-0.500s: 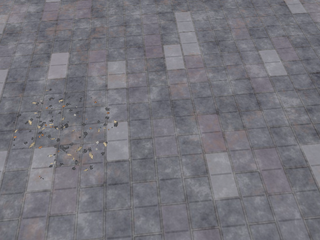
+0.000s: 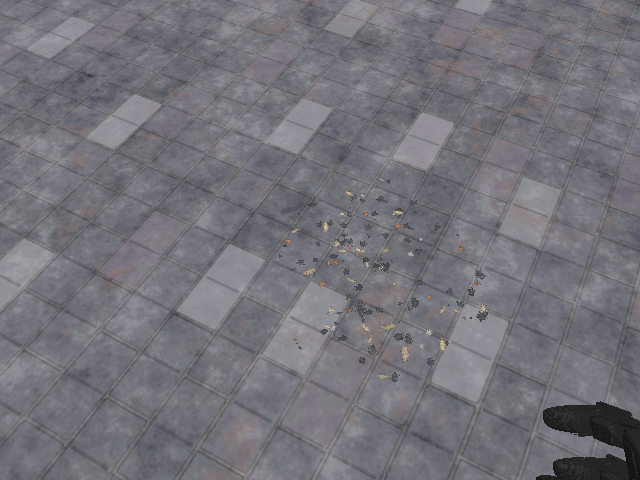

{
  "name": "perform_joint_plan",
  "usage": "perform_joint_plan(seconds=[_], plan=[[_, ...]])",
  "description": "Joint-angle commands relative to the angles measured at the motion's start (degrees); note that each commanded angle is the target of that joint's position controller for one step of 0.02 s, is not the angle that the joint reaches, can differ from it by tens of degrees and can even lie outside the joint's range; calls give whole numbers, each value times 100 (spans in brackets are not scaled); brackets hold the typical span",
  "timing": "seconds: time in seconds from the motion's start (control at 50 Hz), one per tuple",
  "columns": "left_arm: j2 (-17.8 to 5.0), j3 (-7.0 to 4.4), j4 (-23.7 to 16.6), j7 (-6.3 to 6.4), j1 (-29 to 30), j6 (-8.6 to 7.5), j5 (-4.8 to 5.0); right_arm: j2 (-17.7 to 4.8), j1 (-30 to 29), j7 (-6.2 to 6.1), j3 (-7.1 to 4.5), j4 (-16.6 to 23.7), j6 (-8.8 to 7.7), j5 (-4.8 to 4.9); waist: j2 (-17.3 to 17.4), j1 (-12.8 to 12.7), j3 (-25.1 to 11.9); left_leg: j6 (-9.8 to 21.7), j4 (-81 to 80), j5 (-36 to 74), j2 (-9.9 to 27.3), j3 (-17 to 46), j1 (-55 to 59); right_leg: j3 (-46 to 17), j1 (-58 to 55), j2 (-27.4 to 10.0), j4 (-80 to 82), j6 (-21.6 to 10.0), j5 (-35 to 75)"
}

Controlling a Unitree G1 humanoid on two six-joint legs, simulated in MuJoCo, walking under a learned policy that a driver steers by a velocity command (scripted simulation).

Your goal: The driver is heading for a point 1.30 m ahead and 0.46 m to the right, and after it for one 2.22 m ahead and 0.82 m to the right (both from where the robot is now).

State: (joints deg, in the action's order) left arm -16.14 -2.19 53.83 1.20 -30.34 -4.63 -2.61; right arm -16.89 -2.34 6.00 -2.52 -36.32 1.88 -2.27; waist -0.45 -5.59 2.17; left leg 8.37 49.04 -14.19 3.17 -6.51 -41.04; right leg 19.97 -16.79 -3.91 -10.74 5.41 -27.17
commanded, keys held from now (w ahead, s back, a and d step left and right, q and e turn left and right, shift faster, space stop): w+e+shift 0.54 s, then e+shift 0.32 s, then w+e+shift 0.14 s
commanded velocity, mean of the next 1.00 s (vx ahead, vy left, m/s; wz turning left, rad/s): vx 0.74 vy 0.00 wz -0.64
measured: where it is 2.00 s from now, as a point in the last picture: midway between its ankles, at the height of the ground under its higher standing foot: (613, 268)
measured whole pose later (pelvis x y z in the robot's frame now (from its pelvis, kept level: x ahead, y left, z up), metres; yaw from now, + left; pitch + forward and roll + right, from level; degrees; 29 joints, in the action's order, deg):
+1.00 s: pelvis +0.78 +0.05 +0.02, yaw -43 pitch +1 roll +0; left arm -21.3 -5.8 41.4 -2.3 -14.5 0.9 -2.3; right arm -15.1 10.0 -2.1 0.1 -39.6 -2.0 -2.1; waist -1.2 -2.5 3.6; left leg -1.1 30.4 -8.1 2.0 -1.4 -23.4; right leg -1.1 29.1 3.7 -72.7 -2.2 -23.9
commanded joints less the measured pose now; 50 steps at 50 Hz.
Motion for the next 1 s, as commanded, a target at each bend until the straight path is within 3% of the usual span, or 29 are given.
perform_joint_plan(seconds=[0.02, 0.04, 0.06, 0.08, 0.1, 0.12, 0.16, 0.2, 0.34, 0.4, 0.46, 0.5, 0.52, 0.54, 0.56, 0.58, 0.6, 0.64, 0.68, 0.72, 0.78, 0.82, 0.84, 0.86, 0.88, 0.9, 0.92, 0.96, 1.0], plan=[[-1302, -180, -173, 22, 296, -20, 61, -467, 1344, -212, -147, -54, -138, -40, -709, 1354, -277, 452, -460, -726, -990, -302, 2902, -453, 1636, -1591, -1955, -1265, 8665], [-1405, -181, -252, -2, 609, 13, 155, -803, 2659, -316, -327, -489, -193, -72, -522, 2085, -868, 538, -1372, -333, -914, 198, 4827, -428, 2670, -1341, -3699, -1211, 7755], [-423, 39, -515, -172, 196, 22, 257, -1500, 2710, -428, -494, -601, -247, -183, 1045, 1529, -1658, 653, -1935, -2427, 913, 2652, 6935, -681, 5064, -408, -6226, -992, 1510], [-560, -15, -730, -187, 367, -87, 428, -1712, 3040, -483, -523, -462, -289, -92, 817, 1654, -2834, 589, -3040, -3162, 2134, 5175, 6955, -2326, 5411, 326, -7601, -1072, 76], [-886, -151, -954, -150, 1331, -95, 449, -1495, 2743, -514, -484, -648, -340, -100, 9, 1650, -1748, 207, -3354, -2423, 1817, 4325, 5981, -2789, 5870, 222, -7712, -1129, 972], [-576, -85, -946, -143, 1149, -107, 447, -1228, 2497, -564, -411, -821, -434, -107, 128, 1181, -708, 154, -3376, -1481, 1799, 3476, 4913, -2525, 5892, -52, -7402, -1107, 1291], [-302, -59, -553, -220, 589, 83, 247, -595, 1789, -548, -230, -842, -605, -20, 156, 525, -78, -265, -3702, -733, 1193, 2072, 3506, -2495, 5162, -449, -6659, -1045, 1677], [-155, -83, -357, -323, 368, 306, 226, -170, 1818, -527, -115, -969, -745, 77, 354, 337, 101, -596, -3976, -173, 924, 1337, 3064, -2511, 4908, -542, -6508, -983, 1879], [37, -32, -884, -433, 2069, 382, 330, 18, 2448, -531, -17, -1399, -947, 138, 552, 532, 666, -1188, -4295, 3820, 227, -753, 3586, -1356, 5826, 38, -5021, -1162, 3184], [-26, 43, -1020, -468, 2228, 347, 269, -202, 2381, -727, 26, -1393, -890, 149, 427, 300, 512, -1287, -3935, 6341, 355, -1120, 4030, -733, 5209, 437, -3868, -1372, 3178], [-536, -87, -829, -469, 1285, 489, 231, -785, 2115, -1050, -95, -1278, -814, 141, 807, -418, -235, -1314, -2399, 9004, 811, -1081, 4401, -470, 3578, 901, -3439, -1552, 2897], [-1131, -398, -148, -366, -1219, 574, 203, -1138, 1079, -1085, -227, -934, -660, 60, 580, -1760, -965, -1194, 1026, 8232, 843, -759, 3218, -1387, 1189, 717, -3038, -2182, 2317], [-1142, -474, 108, -261, -1543, 507, 396, -787, 578, -914, -199, -879, -578, 124, -585, -1846, -730, -1016, 4011, 2242, -216, -790, 1987, -1949, 501, 338, -2020, -2625, 2716], [-1099, -434, 123, -235, -691, 503, 401, 116, 270, -784, 84, -407, -688, -29, -1501, -960, 82, -917, 5797, -1378, -915, -73, 40, -2866, 811, 378, -2762, -2708, 3545], [-1134, -359, -149, -215, -122, 435, 251, 382, 1105, -707, 225, 71, -808, 42, -1086, 50, -528, -1018, 5912, -1487, -774, 988, -1080, -4861, 262, -236, -2242, -3404, 3752], [-1138, -400, -411, -106, 160, 405, 107, 132, 1468, -620, 302, 216, -981, -23, -686, 230, -790, -914, 5201, -1393, -590, 1530, -1344, -6528, 336, -1050, -720, -3603, 1569], [-792, -346, -528, -62, 609, 371, 23, -296, 1358, -608, 216, 5, -1016, -34, 532, 526, 70, -918, 4530, -969, -331, 1423, -1147, -6297, 1455, -990, -276, -3282, 1588], [-974, -324, -671, -49, 1102, 221, 118, -409, 1306, -655, 205, -4, -782, -158, 971, 1015, 539, -1159, 3314, -959, -84, 1280, -225, -5267, 3063, -617, -428, -2940, 3651], [-1075, -327, -695, -100, 1141, 69, 185, -400, 920, -696, 245, 146, -562, -107, 1002, 988, 648, -1366, 1549, -581, 8, 846, 1071, -4182, 4344, 34, -377, -2587, 5234], [-1113, -406, -638, -117, 1091, 66, 230, -63, 499, -690, 370, 366, -521, 39, 443, 729, 269, -1326, -103, 422, -205, 616, 1917, -3474, 4394, 671, -843, -2084, 5961], [-1088, -507, -597, -166, 794, 252, 276, -83, 584, -734, 374, 405, -496, 190, -191, 368, -648, -1182, -1348, 1412, -747, 499, 2554, -3425, 3441, 1108, -1738, -1390, 5523], [-1073, -554, -791, -141, 1072, 329, 273, -335, 1075, -813, 278, 275, -577, 133, -332, 631, -878, -1116, -2203, 1803, -842, 731, 3234, -3790, 3281, 1178, -2662, -1061, 4896], [-985, -547, -932, -131, 1297, 311, 293, -541, 1724, -859, 196, 60, -656, 87, -242, 984, -1066, -1010, -2624, 2420, -587, 888, 3907, -3721, 3425, 1308, -3591, -853, 4301], [-482, -429, -1171, -96, 1250, 279, 347, -894, 2415, -888, 107, -77, -728, -21, 381, 1151, -1586, -699, -2414, 3771, 825, 1938, 5093, -3289, 4247, 1538, -5114, -672, 1387], [-133, -318, -1298, -8, 360, 306, 307, -1023, 2469, -804, 111, 49, -665, -113, 1123, 584, -2223, -380, -1818, 5189, 2485, 3457, 5737, -2861, 5015, 1591, -6253, -772, -1560], [-469, -317, -1359, -49, -83, 344, 173, -1118, 1903, -827, -71, 116, -598, -11, 1800, 331, -2789, 296, -2491, 1576, 2678, 4886, 5440, -2712, 5320, 1065, -6844, -825, -821], [-644, -328, -1296, -129, 442, 436, 9, -532, 1333, -851, 43, 301, -526, -10, 1165, 382, -1860, 202, -3172, -2076, 2080, 4422, 4548, -2479, 5711, 648, -6846, -812, -41], [-847, -400, -1568, -382, 1125, 512, -36, -488, 1061, -831, 80, 236, -423, 3, 1084, 426, -905, -161, -3659, -2437, 1493, 3146, 3428, -2246, 5696, 436, -6542, -702, 374], [-607, -306, -1816, -546, 1518, 597, -10, -750, 1463, -829, -52, -47, -485, 33, 895, 498, -567, -172, -3904, -1901, 1350, 2370, 2962, -2176, 5656, 193, -6398, -730, 712]])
